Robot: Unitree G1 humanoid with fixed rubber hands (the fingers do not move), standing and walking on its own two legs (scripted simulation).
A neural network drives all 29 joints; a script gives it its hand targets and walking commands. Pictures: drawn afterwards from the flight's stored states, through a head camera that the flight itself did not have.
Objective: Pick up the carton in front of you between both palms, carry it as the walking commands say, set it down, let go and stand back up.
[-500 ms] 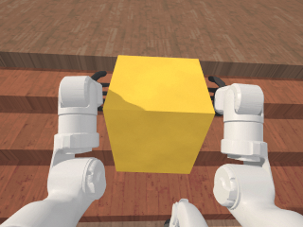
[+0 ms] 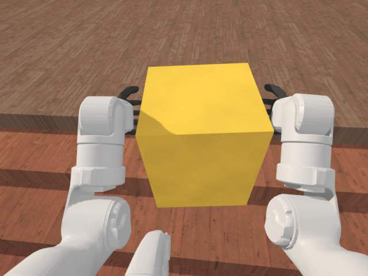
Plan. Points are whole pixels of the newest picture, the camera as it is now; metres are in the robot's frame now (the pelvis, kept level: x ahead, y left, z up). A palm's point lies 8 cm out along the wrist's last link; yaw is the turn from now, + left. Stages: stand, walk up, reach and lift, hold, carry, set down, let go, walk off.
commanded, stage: carry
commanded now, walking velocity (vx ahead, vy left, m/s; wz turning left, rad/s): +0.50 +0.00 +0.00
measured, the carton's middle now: (199, 139) +0.39 +0.02 +0.12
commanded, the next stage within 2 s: none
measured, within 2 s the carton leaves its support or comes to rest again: neither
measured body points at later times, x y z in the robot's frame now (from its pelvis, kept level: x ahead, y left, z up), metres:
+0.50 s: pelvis +0.28 +0.07 +0.12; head +0.30 +0.10 +0.57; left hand +0.68 +0.21 +0.30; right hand +0.66 -0.10 +0.31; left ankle +0.18 +0.15 -0.63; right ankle +0.44 -0.05 -0.42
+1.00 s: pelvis +0.57 +0.10 +0.23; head +0.57 +0.09 +0.68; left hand +0.94 +0.28 +0.43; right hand +0.97 -0.03 +0.42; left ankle +0.66 +0.23 -0.29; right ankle +0.48 -0.03 -0.51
